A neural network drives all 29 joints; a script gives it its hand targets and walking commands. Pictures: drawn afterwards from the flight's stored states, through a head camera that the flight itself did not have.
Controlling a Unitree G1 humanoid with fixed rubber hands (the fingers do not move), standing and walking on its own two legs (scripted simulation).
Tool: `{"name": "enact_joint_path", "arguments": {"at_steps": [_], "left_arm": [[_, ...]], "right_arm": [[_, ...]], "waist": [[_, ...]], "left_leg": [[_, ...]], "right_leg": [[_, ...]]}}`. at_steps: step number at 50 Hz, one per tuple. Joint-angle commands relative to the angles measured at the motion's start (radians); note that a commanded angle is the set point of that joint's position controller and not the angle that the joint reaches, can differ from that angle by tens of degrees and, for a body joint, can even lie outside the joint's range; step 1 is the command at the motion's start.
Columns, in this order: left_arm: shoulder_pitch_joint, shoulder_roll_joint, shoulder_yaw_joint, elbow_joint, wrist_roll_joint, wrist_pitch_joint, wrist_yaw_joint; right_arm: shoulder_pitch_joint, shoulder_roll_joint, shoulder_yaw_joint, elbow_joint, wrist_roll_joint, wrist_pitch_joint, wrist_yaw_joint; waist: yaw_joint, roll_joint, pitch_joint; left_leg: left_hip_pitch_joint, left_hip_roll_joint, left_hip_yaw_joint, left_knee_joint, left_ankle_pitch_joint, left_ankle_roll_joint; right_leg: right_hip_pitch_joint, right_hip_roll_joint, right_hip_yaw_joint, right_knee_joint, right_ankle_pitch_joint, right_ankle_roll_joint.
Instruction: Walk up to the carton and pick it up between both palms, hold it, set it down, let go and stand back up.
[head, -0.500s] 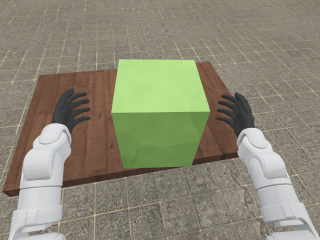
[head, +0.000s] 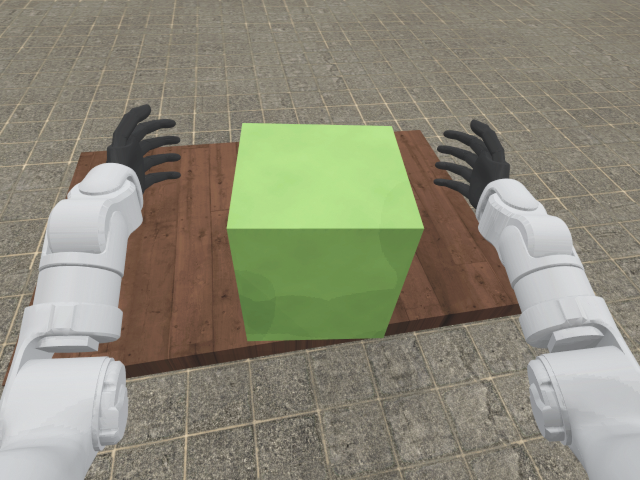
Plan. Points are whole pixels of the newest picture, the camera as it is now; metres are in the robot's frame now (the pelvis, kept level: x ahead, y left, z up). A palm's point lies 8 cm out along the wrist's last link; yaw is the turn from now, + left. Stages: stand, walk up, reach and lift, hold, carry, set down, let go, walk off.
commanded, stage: reach and lift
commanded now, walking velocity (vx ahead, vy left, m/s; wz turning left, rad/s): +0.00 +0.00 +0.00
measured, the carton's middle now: (317, 237) +0.43 +0.00 +0.05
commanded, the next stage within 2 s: none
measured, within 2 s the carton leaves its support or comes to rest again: neither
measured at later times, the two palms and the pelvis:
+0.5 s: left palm (139, 150) +0.44 +0.21 +0.19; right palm (471, 160) +0.44 -0.19 +0.19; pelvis +0.00 +0.00 +0.00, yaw +0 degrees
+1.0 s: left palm (163, 215) +0.43 +0.20 +0.10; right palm (432, 211) +0.43 -0.17 +0.10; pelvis -0.01 +0.00 -0.01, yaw +1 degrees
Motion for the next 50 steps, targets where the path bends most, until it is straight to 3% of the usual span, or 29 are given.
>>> {"name": "enact_joint_path", "arguments": {"at_steps": [1,12,21,26,33,34,35,36,37,41,46,50], "left_arm": [[-0.481,0.172,0.025,-0.097,-0.002,-0.060,0.003],[-0.717,0.189,-0.050,0.140,-0.040,-0.127,0.020],[-0.676,0.151,-0.076,0.325,-0.011,-0.229,0.000],[-0.597,0.110,-0.061,0.325,0.029,-0.330,-0.007],[-0.663,0.085,-0.062,0.269,0.013,-0.465,0.030],[-0.669,0.084,-0.053,0.214,-0.005,-0.488,0.033],[-0.659,0.092,-0.054,0.244,0.002,-0.503,0.036],[-0.659,0.085,-0.045,0.281,0.010,-0.513,0.034],[-0.626,0.075,-0.030,0.353,0.026,-0.525,0.029],[-0.587,0.045,-0.048,0.519,0.043,-0.622,0.021],[-0.633,0.018,-0.088,0.657,0.019,-0.757,0.017],[-0.712,0.010,-0.126,0.681,-0.020,-0.812,0.037]], "right_arm": [[-0.493,-0.197,-0.061,-0.108,0.006,-0.051,0.008],[-0.721,-0.222,-0.027,0.126,0.014,-0.072,0.028],[-0.681,-0.166,0.009,0.280,-0.006,-0.119,0.024],[-0.593,-0.112,-0.010,0.247,-0.050,-0.199,0.011],[-0.627,-0.095,-0.088,0.135,-0.140,-0.306,-0.001],[-0.632,-0.093,-0.095,0.043,-0.152,-0.321,-0.003],[-0.634,-0.082,-0.095,0.037,-0.168,-0.331,-0.006],[-0.631,-0.075,-0.102,0.087,-0.174,-0.334,-0.008],[-0.607,-0.059,-0.091,0.162,-0.176,-0.336,-0.009],[-0.545,-0.027,-0.061,0.311,-0.167,-0.395,-0.009],[-0.564,-0.015,-0.055,0.399,-0.176,-0.480,0.000],[-0.635,-0.034,-0.054,0.412,-0.157,-0.520,0.006]], "waist": [[0.004,0.046,-0.478],[0.005,0.054,-0.546],[0.005,0.045,-0.487],[0.016,0.051,-0.481],[0.018,0.087,-0.655],[0.024,0.054,-0.779],[0.019,0.045,-0.798],[0.019,0.048,-0.778],[0.018,0.027,-0.718],[0.028,0.044,-0.656],[0.011,0.050,-0.637],[0.005,0.077,-0.723]], "left_leg": [[0.237,-0.045,-0.020,0.034,0.317,0.011],[0.232,-0.039,-0.026,0.055,0.319,0.002],[0.206,-0.044,-0.021,0.045,0.318,-0.007],[0.205,-0.049,-0.014,0.051,0.350,-0.021],[0.233,-0.041,-0.013,0.110,0.380,-0.051],[0.194,-0.044,0.000,0.111,0.406,-0.047],[0.154,-0.045,-0.004,0.120,0.418,-0.043],[0.124,-0.048,-0.003,0.126,0.429,-0.049],[0.093,-0.049,-0.005,0.119,0.396,-0.044],[0.040,-0.045,0.003,0.116,0.330,-0.041],[-0.001,-0.043,0.001,0.137,0.312,-0.054],[0.004,-0.035,-0.006,0.172,0.330,-0.067]], "right_leg": [[0.094,0.025,-0.017,0.013,0.405,0.051],[0.040,0.028,-0.029,0.009,0.404,0.048],[0.052,0.028,-0.026,-0.004,0.380,0.047],[0.053,0.032,-0.031,-0.002,0.359,0.045],[-0.031,0.036,-0.051,0.031,0.368,0.039],[0.019,0.031,-0.050,0.046,0.426,0.048],[0.037,0.030,-0.042,0.065,0.471,0.050],[0.046,0.027,-0.041,0.081,0.511,0.050],[0.053,0.027,-0.040,0.087,0.486,0.050],[0.032,0.014,-0.029,0.089,0.410,0.049],[-0.046,0.008,-0.033,0.098,0.361,0.044],[-0.107,0.012,-0.042,0.117,0.320,0.034]]}}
